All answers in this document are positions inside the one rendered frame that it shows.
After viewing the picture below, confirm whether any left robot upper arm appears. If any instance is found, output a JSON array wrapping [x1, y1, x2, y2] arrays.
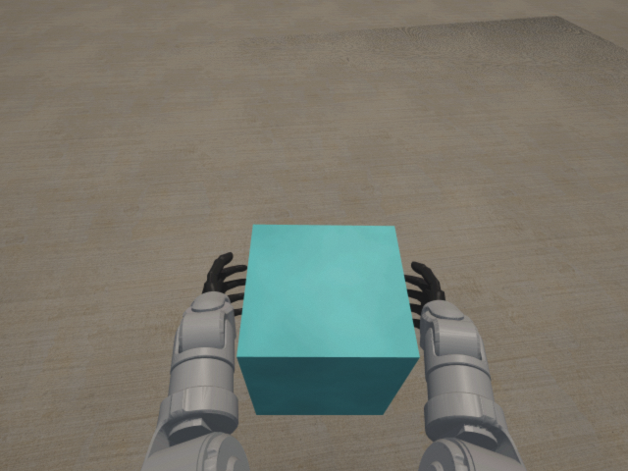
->
[[141, 432, 250, 471]]

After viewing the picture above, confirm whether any robot left forearm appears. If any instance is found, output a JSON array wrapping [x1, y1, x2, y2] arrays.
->
[[140, 291, 238, 471]]

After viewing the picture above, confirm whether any robot right forearm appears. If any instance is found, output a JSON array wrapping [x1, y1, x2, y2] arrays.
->
[[420, 300, 527, 471]]

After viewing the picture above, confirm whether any carton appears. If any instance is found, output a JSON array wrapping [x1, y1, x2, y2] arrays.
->
[[236, 225, 420, 415]]

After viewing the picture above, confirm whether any right robot hand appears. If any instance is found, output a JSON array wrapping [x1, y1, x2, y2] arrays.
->
[[404, 261, 445, 330]]

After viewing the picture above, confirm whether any right robot upper arm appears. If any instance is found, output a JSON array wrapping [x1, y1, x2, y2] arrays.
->
[[418, 438, 526, 471]]

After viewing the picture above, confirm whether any left robot hand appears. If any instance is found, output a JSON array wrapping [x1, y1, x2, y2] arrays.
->
[[202, 252, 247, 316]]

